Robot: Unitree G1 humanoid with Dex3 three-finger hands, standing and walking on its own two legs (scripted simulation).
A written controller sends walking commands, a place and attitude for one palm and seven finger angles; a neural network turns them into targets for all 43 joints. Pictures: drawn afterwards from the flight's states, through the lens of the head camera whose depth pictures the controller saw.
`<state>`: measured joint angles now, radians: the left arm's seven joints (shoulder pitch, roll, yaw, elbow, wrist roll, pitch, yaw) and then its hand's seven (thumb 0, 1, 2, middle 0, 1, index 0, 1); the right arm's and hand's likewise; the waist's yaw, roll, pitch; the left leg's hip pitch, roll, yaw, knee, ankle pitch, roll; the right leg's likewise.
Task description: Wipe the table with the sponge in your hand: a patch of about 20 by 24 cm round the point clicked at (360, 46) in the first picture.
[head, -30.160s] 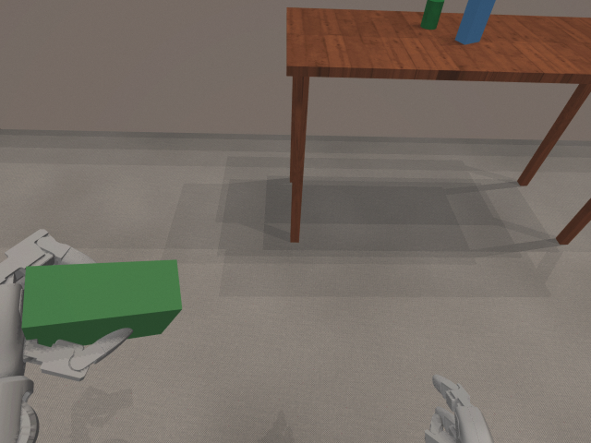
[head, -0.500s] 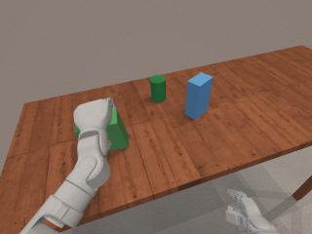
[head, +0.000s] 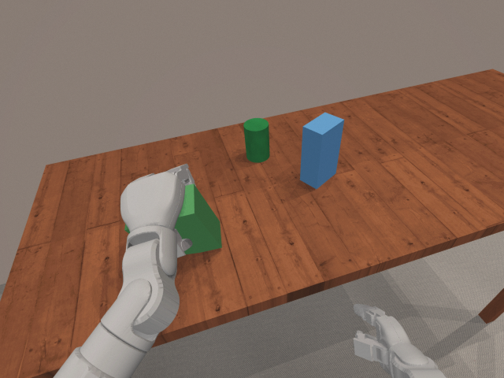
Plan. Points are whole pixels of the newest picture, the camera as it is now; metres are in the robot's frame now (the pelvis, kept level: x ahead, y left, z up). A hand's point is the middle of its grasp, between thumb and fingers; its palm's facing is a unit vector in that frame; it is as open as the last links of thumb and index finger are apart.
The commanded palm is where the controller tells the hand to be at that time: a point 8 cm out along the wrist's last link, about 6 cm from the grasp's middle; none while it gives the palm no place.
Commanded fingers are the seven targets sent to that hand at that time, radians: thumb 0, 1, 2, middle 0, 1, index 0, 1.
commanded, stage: wipe back along the third lane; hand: left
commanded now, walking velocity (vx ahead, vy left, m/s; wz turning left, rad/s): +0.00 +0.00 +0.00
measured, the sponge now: (183, 230) +0.32 +0.17 +0.09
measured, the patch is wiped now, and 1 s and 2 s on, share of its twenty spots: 0.90 0.90 0.90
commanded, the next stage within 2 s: slide back across to the middle lane in 0.34 s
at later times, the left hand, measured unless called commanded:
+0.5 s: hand (181, 243) +0.26 +0.14 +0.14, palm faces +0.29 -0.30 -0.91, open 9.5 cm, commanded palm +0.20 +0.14 +0.17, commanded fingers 0.00 0.10 1.30 -1.20 -1.60 -1.20 -1.60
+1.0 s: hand (153, 258) +0.22 +0.16 +0.15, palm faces +0.25 -0.35 -0.90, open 9.5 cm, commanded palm +0.17 +0.18 +0.20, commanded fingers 0.00 0.10 1.30 -1.20 -1.60 -1.20 -1.60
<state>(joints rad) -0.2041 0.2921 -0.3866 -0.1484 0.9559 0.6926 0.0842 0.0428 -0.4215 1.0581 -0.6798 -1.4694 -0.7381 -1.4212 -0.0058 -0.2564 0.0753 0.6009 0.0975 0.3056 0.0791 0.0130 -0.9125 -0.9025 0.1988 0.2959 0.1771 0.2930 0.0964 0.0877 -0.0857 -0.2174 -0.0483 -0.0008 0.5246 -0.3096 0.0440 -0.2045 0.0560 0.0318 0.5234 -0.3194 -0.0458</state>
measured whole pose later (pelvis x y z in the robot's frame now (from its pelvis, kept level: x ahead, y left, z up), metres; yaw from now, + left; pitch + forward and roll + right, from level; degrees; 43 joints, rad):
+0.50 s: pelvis -0.01 -0.03 +0.00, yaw -2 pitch -2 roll +1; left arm 0.07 0.30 -0.29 -0.39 0.90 0.63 0.11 0.04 -0.41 1.05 -0.67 -1.48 -0.74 -1.42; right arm 0.00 -0.27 0.07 0.56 0.09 0.30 0.07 0.01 -0.91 -0.90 0.20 0.30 0.20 0.30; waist 0.09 0.09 -0.09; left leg -0.18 0.00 0.01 0.52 -0.31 0.00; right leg -0.18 0.10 0.04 0.52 -0.31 -0.09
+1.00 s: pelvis -0.02 -0.04 +0.00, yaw -3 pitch -3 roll +1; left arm 0.20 0.42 -0.14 -0.54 0.75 0.59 0.03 -0.02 -0.44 1.05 -0.73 -1.43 -0.78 -1.38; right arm 0.02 -0.26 0.07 0.55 0.06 0.24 0.01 0.01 -0.91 -0.90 0.20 0.30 0.20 0.30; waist 0.09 0.10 -0.06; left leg -0.15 0.01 0.03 0.51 -0.29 0.00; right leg -0.16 0.12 0.06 0.51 -0.29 -0.10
